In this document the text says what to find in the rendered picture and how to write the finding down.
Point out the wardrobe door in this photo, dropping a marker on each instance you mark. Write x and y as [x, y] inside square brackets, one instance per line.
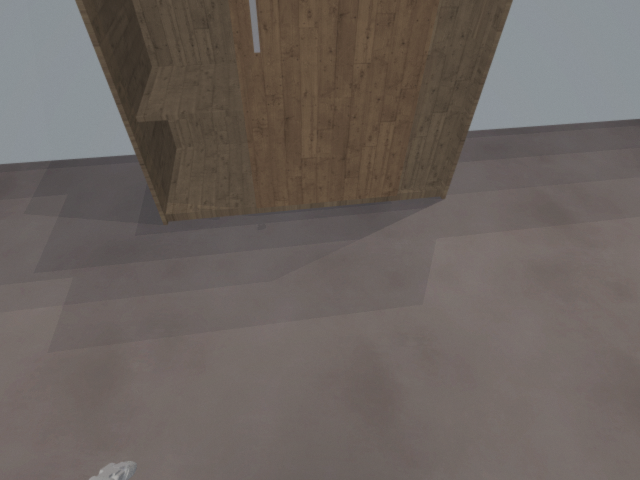
[329, 101]
[450, 69]

